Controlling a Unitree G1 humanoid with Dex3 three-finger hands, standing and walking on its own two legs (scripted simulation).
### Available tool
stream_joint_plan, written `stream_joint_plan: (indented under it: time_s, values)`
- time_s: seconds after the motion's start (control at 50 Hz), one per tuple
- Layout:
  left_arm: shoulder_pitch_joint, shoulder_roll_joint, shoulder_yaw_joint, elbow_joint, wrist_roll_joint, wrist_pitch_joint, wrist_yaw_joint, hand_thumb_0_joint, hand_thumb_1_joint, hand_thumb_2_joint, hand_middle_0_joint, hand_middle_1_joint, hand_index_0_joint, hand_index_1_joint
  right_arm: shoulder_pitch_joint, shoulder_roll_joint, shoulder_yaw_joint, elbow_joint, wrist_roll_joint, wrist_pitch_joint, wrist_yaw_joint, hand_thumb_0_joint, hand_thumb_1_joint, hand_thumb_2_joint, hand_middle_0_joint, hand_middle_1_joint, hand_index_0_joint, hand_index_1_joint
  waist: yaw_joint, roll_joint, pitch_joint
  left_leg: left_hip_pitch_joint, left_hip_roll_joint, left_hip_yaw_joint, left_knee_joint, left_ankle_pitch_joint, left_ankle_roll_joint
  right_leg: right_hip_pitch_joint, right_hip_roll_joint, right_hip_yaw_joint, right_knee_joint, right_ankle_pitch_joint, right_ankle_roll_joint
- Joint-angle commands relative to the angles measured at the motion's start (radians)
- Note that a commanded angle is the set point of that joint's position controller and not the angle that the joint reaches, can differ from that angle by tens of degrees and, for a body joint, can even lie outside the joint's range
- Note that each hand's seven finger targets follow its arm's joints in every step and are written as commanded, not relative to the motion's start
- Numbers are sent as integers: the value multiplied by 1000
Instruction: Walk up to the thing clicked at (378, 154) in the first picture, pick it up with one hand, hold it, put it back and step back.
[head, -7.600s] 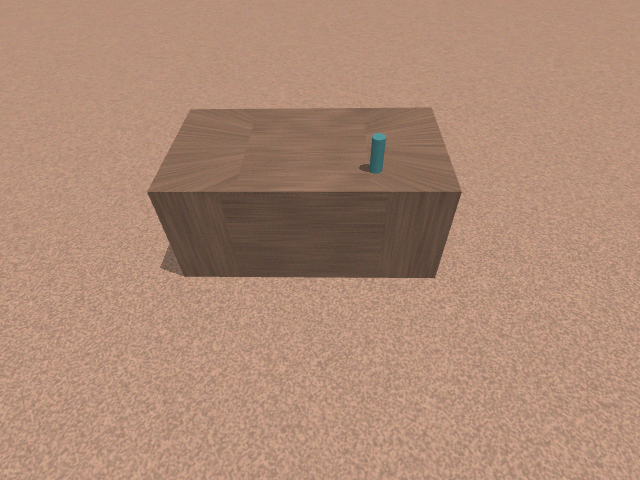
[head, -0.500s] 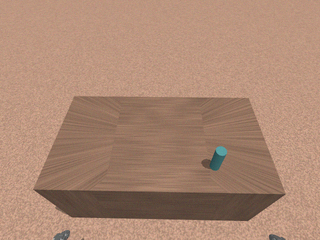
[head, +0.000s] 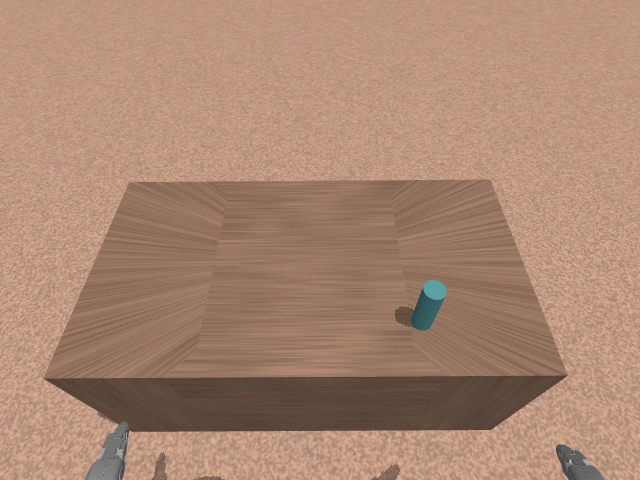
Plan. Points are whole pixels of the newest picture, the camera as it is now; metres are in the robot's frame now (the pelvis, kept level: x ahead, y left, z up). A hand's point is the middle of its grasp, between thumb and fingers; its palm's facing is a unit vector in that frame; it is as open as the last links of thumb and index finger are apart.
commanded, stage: go down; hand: right
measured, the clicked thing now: (427, 306) +0.49 -0.18 -0.23
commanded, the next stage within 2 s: none
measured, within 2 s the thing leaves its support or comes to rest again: neither
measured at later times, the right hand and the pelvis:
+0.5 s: hand out of the picture +0.17 -0.26 -0.10, palm faces +0.06 +0.94 -0.33, open 17.7 cm; pelvis +0.02 +0.00 -0.02, yaw -1 degrees
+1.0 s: hand (595, 389) +0.27 -0.32 -0.03, palm faces +0.17 +0.95 -0.24, open 17.4 cm; pelvis -0.01 +0.00 -0.02, yaw -2 degrees
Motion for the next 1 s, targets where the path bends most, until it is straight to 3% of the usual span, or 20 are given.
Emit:
stream_joint_plan:
  time_s: [0.0,0.14,0.2,0.28,0.3,0.38,0.5,0.54,0.58,0.6,0.68,0.7,0.74,0.76,0.84,0.86,0.92,0.98]
  values:
    - [-25,176,63,-178,5,-59,32,0,-546,49,-58,-52,-51,-59,4,-211,-84,-204,2,-5,-22,0,592,-26,28,55,36,55,-9,-9,-245,195,-25,20,-38,167,24,1,19,-1,-78,305,-4]
    - [38,168,62,-225,-4,-42,33,0,-531,36,-53,-50,-51,-51,43,-196,-69,-292,14,73,14,0,611,-20,26,58,34,58,7,-41,-172,120,-35,36,-2,130,26,-50,8,11,-62,330,7]
    - [49,150,47,-249,-9,-39,25,0,-533,36,-57,-51,-56,-52,45,-210,-80,-335,15,92,24,0,611,-34,20,61,32,61,-2,-39,-168,106,-32,35,12,143,26,-59,8,11,-36,362,9]
    - [69,164,63,-327,-9,-42,25,0,-536,40,-57,-53,-56,-54,65,-216,-98,-393,15,103,28,0,609,-31,23,59,34,59,8,-9,-207,108,-29,33,32,159,21,-64,13,11,-11,348,5]
    - [70,172,76,-343,-10,-44,26,0,-542,41,-56,-50,-53,-54,84,-223,-108,-408,13,105,28,0,597,-27,28,57,37,57,4,-25,-231,119,-25,29,44,184,23,-54,14,11,2,381,8]
    - [117,146,58,-383,-13,-38,29,0,-548,49,-54,-48,-49,-54,121,-233,-131,-455,15,107,34,0,583,-27,33,55,41,55,-3,-33,-289,134,-19,22,80,264,28,-51,19,12,40,466,13]
    - [122,131,37,-430,-12,-31,46,0,-552,52,-56,-48,-49,-56,138,-241,-152,-481,23,113,45,0,563,-27,38,54,44,54,-10,-14,-240,103,-15,20,70,188,23,-116,25,7,45,340,3]
    - [130,142,48,-466,-13,-32,51,0,-548,50,-55,-49,-50,-55,159,-241,-155,-495,24,121,53,0,564,-27,38,54,44,54,-5,-25,-249,90,-17,19,78,187,24,-111,24,9,48,354,4]
    - [159,125,28,-463,-16,-24,51,0,-540,45,-57,-52,-55,-54,155,-252,-164,-499,28,126,63,0,558,-31,37,54,44,54,-4,-10,-228,79,-17,21,74,171,21,-119,23,10,51,340,2]
    - [152,134,38,-490,-16,-26,55,0,-544,46,-57,-50,-53,-54,107,-259,-164,-518,26,123,67,0,564,-32,37,55,44,55,15,-4,-227,68,-17,20,73,162,19,-124,23,10,50,311,-1]
    - [143,110,-4,-555,-19,-38,68,0,-540,42,-58,-53,-57,-55,-51,-335,-228,-538,33,84,70,0,559,-27,40,53,46,53,27,16,-227,72,-9,10,56,126,10,-129,25,13,45,223,-11]
    - [149,105,-10,-580,-19,-48,74,0,-544,45,-58,-50,-54,-54,-97,-336,-233,-535,33,73,72,0,561,-30,40,54,46,54,39,-9,-253,79,-7,5,65,141,13,-103,23,15,46,241,-8]
    - [182,88,-42,-546,-19,-50,82,0,-539,44,-60,-53,-58,-54,-174,-380,-265,-516,44,37,82,0,540,-33,41,53,48,53,31,-46,-223,71,-5,1,59,106,13,-108,24,17,33,207,-6]
    - [136,93,-46,-548,-18,-57,88,0,-538,42,-59,-52,-58,-53,-213,-394,-276,-498,56,19,91,0,518,-29,48,51,51,51,17,-69,-215,61,-5,-1,57,80,17,-120,24,23,25,187,-7]
    - [166,126,-20,-475,-15,-84,93,0,-531,40,-58,-54,-58,-53,-373,-467,-325,-364,80,-31,149,0,525,-23,51,49,52,49,50,-131,-231,44,-4,-5,44,63,20,-98,25,22,16,144,-9]
    - [194,130,-17,-482,-15,-90,92,0,-536,43,-57,-53,-56,-54,-412,-454,-314,-314,85,-36,166,0,530,-26,48,50,50,50,70,-120,-239,46,-6,-3,40,75,18,-83,22,23,13,147,-11]
    - [223,157,2,-453,-19,-105,82,0,-524,34,-58,-54,-61,-51,-516,-478,-318,-115,92,-53,223,0,517,-30,49,51,49,51,91,-90,-195,4,-14,10,38,65,19,-97,14,32,-1,146,-15]
    - [138,154,-22,-442,-19,-130,69,0,-521,32,-58,-56,-62,-51,-610,-499,-323,24,105,-90,277,0,506,-27,54,48,52,48,58,-42,-171,-1,-18,18,26,9,19,-139,11,36,-15,83,-20]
